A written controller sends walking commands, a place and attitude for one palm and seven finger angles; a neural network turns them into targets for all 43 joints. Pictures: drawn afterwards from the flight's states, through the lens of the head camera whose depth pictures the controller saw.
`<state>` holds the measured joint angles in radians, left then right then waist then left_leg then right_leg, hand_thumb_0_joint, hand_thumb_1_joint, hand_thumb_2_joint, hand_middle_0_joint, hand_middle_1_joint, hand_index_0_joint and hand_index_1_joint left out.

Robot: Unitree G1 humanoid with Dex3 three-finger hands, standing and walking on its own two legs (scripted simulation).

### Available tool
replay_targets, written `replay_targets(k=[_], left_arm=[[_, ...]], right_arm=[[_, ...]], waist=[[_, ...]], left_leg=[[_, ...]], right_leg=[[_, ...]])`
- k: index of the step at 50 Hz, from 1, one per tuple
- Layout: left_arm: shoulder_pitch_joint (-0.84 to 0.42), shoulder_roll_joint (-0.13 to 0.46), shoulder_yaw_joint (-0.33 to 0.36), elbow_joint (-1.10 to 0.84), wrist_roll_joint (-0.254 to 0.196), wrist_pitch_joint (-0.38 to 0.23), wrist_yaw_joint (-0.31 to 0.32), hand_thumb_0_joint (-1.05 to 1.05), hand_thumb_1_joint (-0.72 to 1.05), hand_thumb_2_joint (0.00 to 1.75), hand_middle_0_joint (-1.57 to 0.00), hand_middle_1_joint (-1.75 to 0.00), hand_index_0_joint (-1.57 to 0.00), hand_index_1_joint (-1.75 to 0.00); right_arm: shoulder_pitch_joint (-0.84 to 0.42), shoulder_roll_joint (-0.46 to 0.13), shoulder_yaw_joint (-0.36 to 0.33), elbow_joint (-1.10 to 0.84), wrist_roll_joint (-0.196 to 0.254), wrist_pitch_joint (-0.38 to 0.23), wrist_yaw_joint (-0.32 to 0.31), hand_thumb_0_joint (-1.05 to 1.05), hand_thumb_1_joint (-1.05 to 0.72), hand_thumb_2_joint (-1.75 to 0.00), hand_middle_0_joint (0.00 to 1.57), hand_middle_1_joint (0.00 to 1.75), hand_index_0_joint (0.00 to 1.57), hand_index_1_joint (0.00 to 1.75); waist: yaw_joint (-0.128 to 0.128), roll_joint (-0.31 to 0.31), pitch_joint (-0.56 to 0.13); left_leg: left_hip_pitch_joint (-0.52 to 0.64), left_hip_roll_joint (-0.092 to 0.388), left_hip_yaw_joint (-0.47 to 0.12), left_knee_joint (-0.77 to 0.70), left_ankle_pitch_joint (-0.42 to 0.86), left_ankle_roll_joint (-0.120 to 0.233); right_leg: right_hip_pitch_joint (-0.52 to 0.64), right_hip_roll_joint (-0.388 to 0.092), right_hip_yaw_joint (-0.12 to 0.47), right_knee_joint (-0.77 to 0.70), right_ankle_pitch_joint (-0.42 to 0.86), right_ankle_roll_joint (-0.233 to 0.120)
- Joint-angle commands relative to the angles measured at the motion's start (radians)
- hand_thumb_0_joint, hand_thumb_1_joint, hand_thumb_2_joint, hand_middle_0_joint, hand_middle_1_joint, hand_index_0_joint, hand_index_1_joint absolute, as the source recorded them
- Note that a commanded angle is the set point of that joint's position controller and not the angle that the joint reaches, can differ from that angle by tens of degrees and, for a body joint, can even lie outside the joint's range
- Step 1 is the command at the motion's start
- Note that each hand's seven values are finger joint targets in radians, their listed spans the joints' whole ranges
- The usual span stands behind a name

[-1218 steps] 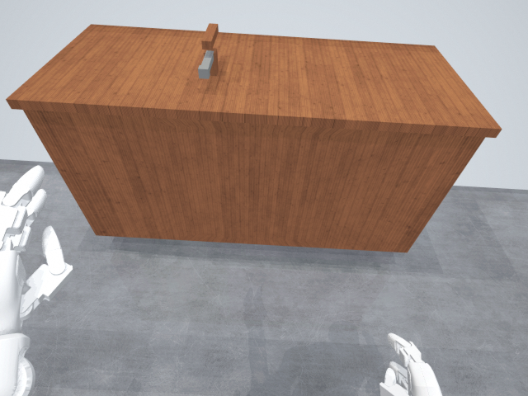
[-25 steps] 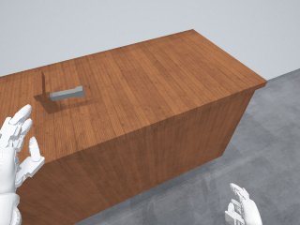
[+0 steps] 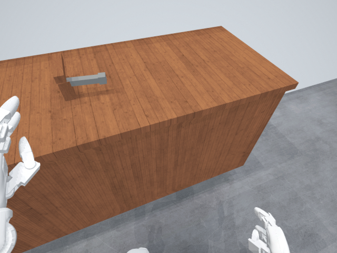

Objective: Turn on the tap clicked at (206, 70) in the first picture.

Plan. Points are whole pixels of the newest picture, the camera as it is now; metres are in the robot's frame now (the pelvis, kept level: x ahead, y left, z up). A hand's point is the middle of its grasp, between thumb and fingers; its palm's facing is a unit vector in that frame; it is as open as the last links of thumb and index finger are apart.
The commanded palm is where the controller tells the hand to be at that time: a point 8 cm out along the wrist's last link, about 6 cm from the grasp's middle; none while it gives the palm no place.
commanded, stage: step back with the hand held close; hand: left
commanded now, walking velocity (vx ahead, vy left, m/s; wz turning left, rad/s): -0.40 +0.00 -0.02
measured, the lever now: (102, 78) +0.62 +0.27 +0.06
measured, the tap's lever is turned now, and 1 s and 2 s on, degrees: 81 81 81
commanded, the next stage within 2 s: stop stepping back and stand still in 0.44 s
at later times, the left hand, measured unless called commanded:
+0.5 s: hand out of the picture +0.04 +0.26 +0.20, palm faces +0.60 -0.74 -0.31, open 7.4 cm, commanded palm -0.01 +0.29 +0.19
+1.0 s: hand out of the picture -0.08 +0.22 +0.20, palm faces +0.43 -0.81 -0.40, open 7.4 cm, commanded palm -0.13 +0.26 +0.19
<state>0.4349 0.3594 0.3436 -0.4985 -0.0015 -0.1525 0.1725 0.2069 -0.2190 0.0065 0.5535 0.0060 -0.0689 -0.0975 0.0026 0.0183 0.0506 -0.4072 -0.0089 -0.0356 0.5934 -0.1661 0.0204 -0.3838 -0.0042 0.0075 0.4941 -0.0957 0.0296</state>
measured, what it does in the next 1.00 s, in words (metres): walks backwards: right foot, then left foot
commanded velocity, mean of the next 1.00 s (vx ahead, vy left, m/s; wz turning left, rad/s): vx -0.04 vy -0.01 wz -0.06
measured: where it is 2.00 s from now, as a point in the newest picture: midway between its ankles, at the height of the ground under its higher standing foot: outside the picture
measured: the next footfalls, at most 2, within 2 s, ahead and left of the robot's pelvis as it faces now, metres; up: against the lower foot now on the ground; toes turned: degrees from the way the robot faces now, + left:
right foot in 0.52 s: -0.14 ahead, -0.11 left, +0.00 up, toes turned +7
left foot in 0.76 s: -0.19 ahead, +0.13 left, +0.01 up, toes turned +8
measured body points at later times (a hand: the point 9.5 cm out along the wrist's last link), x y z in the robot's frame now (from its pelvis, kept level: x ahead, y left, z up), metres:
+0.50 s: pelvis -0.13 -0.01 -0.02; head -0.15 +0.00 +0.43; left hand +0.00 +0.30 +0.22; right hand +0.07 -0.21 -0.10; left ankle +0.10 +0.13 -0.72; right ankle -0.18 -0.12 -0.71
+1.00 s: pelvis -0.28 -0.02 +0.02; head -0.30 -0.03 +0.47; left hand -0.11 +0.26 +0.22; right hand -0.13 -0.25 -0.07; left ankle -0.23 +0.13 -0.72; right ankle -0.26 -0.10 -0.69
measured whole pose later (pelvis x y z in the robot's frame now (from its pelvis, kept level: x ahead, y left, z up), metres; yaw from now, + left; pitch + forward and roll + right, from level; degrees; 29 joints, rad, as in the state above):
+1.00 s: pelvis -0.28 -0.02 +0.02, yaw +2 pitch -2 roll +0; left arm 0.50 0.38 0.33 -0.50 -0.04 -0.10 0.17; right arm 0.28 -0.18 0.02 0.61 0.01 -0.11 -0.07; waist -0.04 0.01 -0.04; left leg -0.25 0.08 0.08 0.43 -0.24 0.00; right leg -0.33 0.02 -0.10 0.72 -0.41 -0.01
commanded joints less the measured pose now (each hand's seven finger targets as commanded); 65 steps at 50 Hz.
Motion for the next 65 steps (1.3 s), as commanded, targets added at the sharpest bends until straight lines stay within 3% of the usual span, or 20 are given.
replay_targets(k=[1, 6, 11, 15, 18, 23, 25, 26, 30, 36, 39, 42, 44, 49, 51, 52, 53, 55, 59, 65], left_arm=[[-0.073, 0.146, 0.114, -0.207, 0.021, -0.079, 0.022, 0.0, 0.9, 0.9, -0.2, -0.3, -0.2, -0.3], [-0.067, 0.188, 0.133, -0.256, -0.006, -0.083, 0.028, 0.0, 0.9, 0.9, -0.2, -0.3, -0.2, -0.3], [-0.049, 0.178, 0.127, -0.26, -0.012, -0.083, 0.034, 0.0, 0.9, 0.9, -0.2, -0.3, -0.2, -0.3], [-0.165, 0.194, 0.163, -0.321, 0.003, -0.072, 0.03, 0.0, 0.9, 0.9, -0.2, -0.3, -0.2, -0.3], [-0.166, 0.206, 0.164, -0.312, -0.022, -0.069, 0.031, 0.0, 0.9, 0.9, -0.2, -0.3, -0.2, -0.3], [-0.005, 0.141, 0.114, -0.229, -0.08, -0.009, 0.029, 0.0, 0.9, 0.9, -0.2, -0.3, -0.2, -0.3], [-0.095, 0.173, 0.112, -0.243, -0.069, -0.023, 0.017, 0.0, 0.9, 0.9, -0.2, -0.3, -0.2, -0.3], [-0.167, 0.216, 0.095, -0.255, -0.041, -0.033, 0.016, 0.0, 0.9, 0.9, -0.2, -0.3, -0.2, -0.3], [-0.299, 0.214, 0.078, -0.251, -0.044, -0.007, -0.028, 0.0, 0.9, 0.9, -0.2, -0.3, -0.2, -0.3], [-0.337, 0.092, -0.016, -0.08, -0.031, 0.005, 0.008, 0.0, 0.9, 0.9, -0.2, -0.3, -0.2, -0.3], [-0.252, 0.109, 0.003, -0.182, -0.033, -0.003, 0.018, 0.0, 0.9, 0.9, -0.2, -0.3, -0.2, -0.3], [-0.142, 0.205, 0.109, -0.269, -0.032, -0.015, 0.012, 0.0, 0.9, 0.9, -0.2, -0.3, -0.2, -0.3], [-0.075, 0.161, 0.083, -0.23, -0.025, -0.014, 0.01, 0.0, 0.9, 0.9, -0.2, -0.3, -0.2, -0.3], [-0.041, 0.162, 0.101, -0.179, -0.034, -0.006, 0.029, 0.0, 0.9, 0.9, -0.2, -0.3, -0.2, -0.3], [-0.04, 0.16, 0.1, -0.132, -0.025, 0.005, 0.03, 0.0, 0.9, 0.9, -0.2, -0.3, -0.2, -0.3], [-0.034, 0.174, 0.1, -0.111, -0.019, 0.011, 0.026, 0.0, 0.9, 0.9, -0.2, -0.3, -0.2, -0.3], [-0.127, 0.195, 0.096, -0.157, -0.032, -0.007, 0.016, 0.0, 0.9, 0.9, -0.2, -0.3, -0.2, -0.3], [-0.135, 0.182, 0.119, -0.1, -0.023, -0.047, 0.007, 0.0, 0.9, 0.9, -0.2, -0.3, -0.2, -0.3], [-0.087, 0.177, 0.103, -0.051, -0.035, -0.064, -0.016, 0.0, 0.9, 0.9, -0.2, -0.3, -0.2, -0.3], [-0.062, 0.205, 0.123, -0.099, -0.04, -0.105, -0.009, 0.0, 0.9, 0.9, -0.2, -0.3, -0.2, -0.3]], right_arm=[[-0.099, -0.142, -0.056, -0.163, -0.006, -0.064, -0.008, 0.0, -0.9, -0.9, 0.2, 0.3, 0.2, 0.3], [-0.079, -0.111, -0.058, -0.127, -0.005, -0.064, 0.0, 0.0, -0.9, -0.9, 0.2, 0.3, 0.2, 0.3], [-0.064, -0.126, -0.053, -0.124, -0.002, -0.054, 0.004, 0.0, -0.9, -0.9, 0.2, 0.3, 0.2, 0.3], [-0.105, -0.124, -0.064, -0.133, -0.024, -0.074, -0.008, 0.0, -0.9, -0.9, 0.2, 0.3, 0.2, 0.3], [-0.119, -0.1, -0.098, -0.094, -0.022, -0.112, 0.009, 0.0, -0.9, -0.9, 0.2, 0.3, 0.2, 0.3], [-0.166, -0.071, -0.055, -0.077, -0.007, -0.095, 0.033, 0.0, -0.9, -0.9, 0.2, 0.3, 0.2, 0.3], [-0.156, -0.058, -0.051, -0.047, 0.0, -0.076, 0.026, 0.0, -0.9, -0.9, 0.2, 0.3, 0.2, 0.3], [-0.191, -0.059, -0.04, -0.044, 0.0, -0.069, 0.027, 0.0, -0.9, -0.9, 0.2, 0.3, 0.2, 0.3], [-0.166, -0.072, -0.018, -0.088, 0.007, -0.093, 0.025, 0.0, -0.9, -0.9, 0.2, 0.3, 0.2, 0.3], [-0.089, -0.111, -0.03, -0.061, -0.006, -0.094, 0.007, 0.0, -0.9, -0.9, 0.2, 0.3, 0.2, 0.3], [-0.1, -0.142, -0.038, -0.137, 0.01, -0.088, 0.016, 0.0, -0.9, -0.9, 0.2, 0.3, 0.2, 0.3], [-0.123, -0.108, -0.036, -0.116, -0.001, -0.091, 0.027, 0.0, -0.9, -0.9, 0.2, 0.3, 0.2, 0.3], [-0.131, -0.1, -0.033, -0.108, 0.005, -0.094, 0.034, 0.0, -0.9, -0.9, 0.2, 0.3, 0.2, 0.3], [-0.102, -0.112, -0.038, -0.101, -0.008, -0.088, 0.007, 0.0, -0.9, -0.9, 0.2, 0.3, 0.2, 0.3], [-0.098, -0.101, -0.046, -0.08, -0.011, -0.081, 0.004, 0.0, -0.9, -0.9, 0.2, 0.3, 0.2, 0.3], [-0.093, -0.081, -0.047, -0.08, -0.002, -0.077, 0.011, 0.0, -0.9, -0.9, 0.2, 0.3, 0.2, 0.3], [-0.109, -0.111, -0.052, -0.084, 0.003, -0.091, 0.007, 0.0, -0.9, -0.9, 0.2, 0.3, 0.2, 0.3], [-0.066, -0.093, -0.05, -0.026, -0.012, -0.104, 0.022, 0.0, -0.9, -0.9, 0.2, 0.3, 0.2, 0.3], [-0.081, -0.115, -0.068, -0.023, 0.005, -0.08, 0.026, 0.0, -0.9, -0.9, 0.2, 0.3, 0.2, 0.3], [-0.059, -0.116, -0.079, -0.044, 0.008, -0.103, 0.029, 0.0, -0.9, -0.9, 0.2, 0.3, 0.2, 0.3]], waist=[[0.002, 0.077, -0.099], [-0.012, -0.034, -0.17], [-0.024, -0.022, -0.122], [-0.008, 0.318, -0.196], [0.017, 0.141, -0.252], [0.02, 0.283, -0.225], [0.015, -0.059, -0.118], [0.033, -0.329, -0.003], [-0.002, -0.283, -0.032], [-0.011, 0.059, -0.152], [-0.013, 0.216, -0.105], [-0.025, 0.231, -0.076], [-0.015, 0.104, -0.045], [-0.007, 0.245, -0.109], [0.015, 0.031, -0.13], [0.014, -0.249, -0.135], [0.007, -0.261, -0.068], [-0.028, -0.098, -0.162], [-0.03, -0.094, -0.054], [-0.012, -0.104, -0.048]], left_leg=[[-0.328, 0.1, -0.097, -0.232, -0.588, 0.06], [0.035, 0.028, -0.003, 0.007, -0.292, -0.011], [0.006, 0.066, -0.051, 0.02, -0.477, 0.006], [-0.422, 0.344, -0.394, -0.504, -0.727, 0.13], [-0.064, 0.29, -0.206, -0.356, -0.376, 0.075], [0.018, 0.26, 0.005, -0.387, -0.357, -0.038], [0.113, 0.12, 0.147, 0.101, -0.298, -0.135], [-0.027, 0.0, 0.084, 0.576, -0.339, -0.132], [-0.133, 0.047, -0.002, 0.593, -0.184, -0.078], [0.303, 0.043, 0.059, -0.141, -0.192, -0.012], [0.243, 0.336, -0.316, -0.43, -0.518, 0.099], [0.097, 0.351, -0.365, -0.51, -0.703, 0.134], [0.06, 0.351, -0.261, -0.497, -0.617, 0.137], [0.059, 0.242, -0.016, -0.36, -0.512, 0.057], [-0.116, 0.145, 0.096, -0.002, -0.459, 0.029], [-0.277, 0.045, 0.136, 0.306, -0.391, -0.001], [-0.335, 0.041, 0.057, 0.512, -0.329, -0.015], [-0.291, 0.077, 0.01, 0.597, -0.192, -0.035], [-0.231, 0.09, 0.033, 0.553, -0.045, -0.046], [-0.086, 0.069, 0.092, 0.245, -0.092, -0.019]], right_leg=[[0.273, 0.001, 0.063, -0.002, -0.328, -0.012], [-0.042, -0.102, 0.111, -0.128, -0.26, -0.064], [-0.205, -0.093, 0.097, -0.123, -0.517, -0.052], [0.213, 0.139, -0.026, 0.757, -0.322, 0.017], [-0.02, 0.104, 0.023, 0.835, -0.391, -0.002], [0.15, 0.073, -0.075, 0.228, -0.52, -0.071], [-0.105, -0.145, 0.212, -0.285, -0.491, -0.167], [-0.329, -0.394, 0.648, -0.46, -0.497, -0.245], [-0.042, -0.196, 0.245, -0.156, 0.252, -0.143], [0.018, -0.109, 0.181, -0.08, -0.251, -0.094], [-0.13, 0.035, 0.007, 0.32, -0.335, -0.018], [-0.157, 0.005, 0.023, 0.561, -0.309, -0.028], [-0.117, -0.027, -0.005, 0.513, -0.275, -0.033], [0.201, 0.043, -0.171, 0.064, -0.355, -0.056], [0.389, -0.025, -0.045, -0.114, -0.324, -0.112], [0.412, -0.253, 0.369, -0.264, -0.474, -0.208], [0.314, -0.362, 0.531, -0.337, -0.405, -0.239], [0.297, -0.314, 0.386, -0.264, -0.341, -0.224], [0.137, -0.253, 0.192, -0.304, -0.344, -0.15], [0.118, -0.272, 0.208, -0.355, -0.442, -0.122]])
